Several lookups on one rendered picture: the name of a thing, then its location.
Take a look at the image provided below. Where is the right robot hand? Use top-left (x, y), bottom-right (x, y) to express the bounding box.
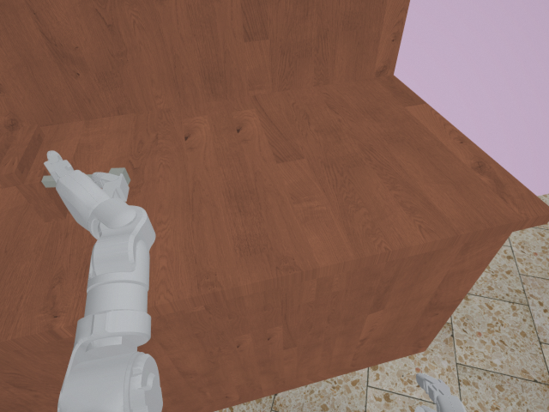
top-left (414, 373), bottom-right (467, 412)

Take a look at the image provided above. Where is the counter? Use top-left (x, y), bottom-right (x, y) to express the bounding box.
top-left (0, 0), bottom-right (549, 412)

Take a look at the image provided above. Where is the robot left upper arm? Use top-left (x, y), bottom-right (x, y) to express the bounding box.
top-left (59, 352), bottom-right (163, 412)

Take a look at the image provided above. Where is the left robot hand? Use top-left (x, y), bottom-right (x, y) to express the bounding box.
top-left (44, 150), bottom-right (130, 231)

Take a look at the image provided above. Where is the tap lever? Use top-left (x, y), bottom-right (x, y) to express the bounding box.
top-left (41, 167), bottom-right (130, 188)

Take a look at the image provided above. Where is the left robot forearm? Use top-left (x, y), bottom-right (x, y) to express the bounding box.
top-left (57, 198), bottom-right (156, 412)

